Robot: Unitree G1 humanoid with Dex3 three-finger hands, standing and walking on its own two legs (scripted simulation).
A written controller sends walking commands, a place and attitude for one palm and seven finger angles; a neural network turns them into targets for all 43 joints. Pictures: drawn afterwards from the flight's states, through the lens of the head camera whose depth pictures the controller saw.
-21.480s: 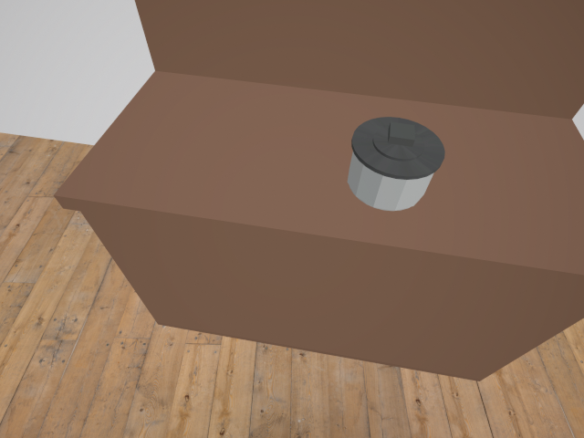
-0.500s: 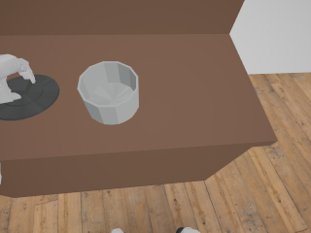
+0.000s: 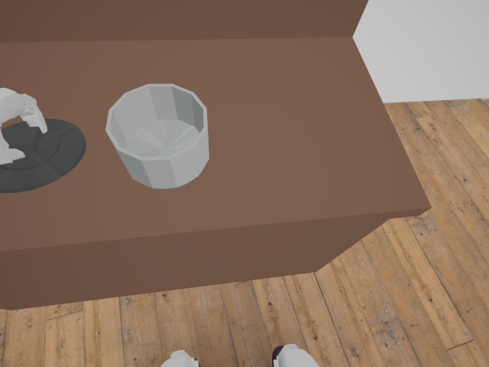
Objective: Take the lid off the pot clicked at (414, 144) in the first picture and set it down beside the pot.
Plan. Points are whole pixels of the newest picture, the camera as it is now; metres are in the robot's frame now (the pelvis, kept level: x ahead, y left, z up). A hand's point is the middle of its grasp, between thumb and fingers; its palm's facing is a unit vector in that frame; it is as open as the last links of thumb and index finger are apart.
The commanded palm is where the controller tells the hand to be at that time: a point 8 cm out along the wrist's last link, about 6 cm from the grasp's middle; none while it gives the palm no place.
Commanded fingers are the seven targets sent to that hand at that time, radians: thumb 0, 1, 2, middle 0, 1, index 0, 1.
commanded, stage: lower the lid onto the table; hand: left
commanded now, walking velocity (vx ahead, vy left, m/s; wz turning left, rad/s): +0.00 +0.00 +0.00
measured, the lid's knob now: (22, 139) +0.49 +0.33 +0.03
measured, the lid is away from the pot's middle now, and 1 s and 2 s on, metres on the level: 0.22 0.22 0.22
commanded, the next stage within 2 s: open the fingers wide in 0.24 s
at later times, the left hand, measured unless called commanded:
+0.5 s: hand (9, 158) +0.45 +0.33 +0.04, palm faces -0.47 -0.12 -0.87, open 8.2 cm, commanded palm +0.48 +0.32 +0.09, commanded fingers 0.00 0.52 0.88 -0.89 -1.13 -0.60 -1.02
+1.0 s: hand (4, 158) +0.44 +0.33 +0.05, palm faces -0.46 -0.10 -0.88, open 8.7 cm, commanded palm +0.47 +0.33 +0.09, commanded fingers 0.00 0.14 0.58 -0.42 -0.98 -0.36 -0.96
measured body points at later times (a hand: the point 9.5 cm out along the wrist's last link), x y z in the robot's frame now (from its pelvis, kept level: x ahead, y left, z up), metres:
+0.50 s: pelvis -0.01 +0.00 -0.01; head +0.11 +0.02 +0.43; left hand +0.47 +0.33 +0.09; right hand -0.02 -0.28 -0.12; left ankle -0.01 +0.12 -0.71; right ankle -0.01 -0.19 -0.71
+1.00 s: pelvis -0.02 +0.00 -0.01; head +0.09 +0.02 +0.43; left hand +0.46 +0.33 +0.10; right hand -0.01 -0.28 -0.12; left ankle -0.01 +0.12 -0.71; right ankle -0.01 -0.19 -0.71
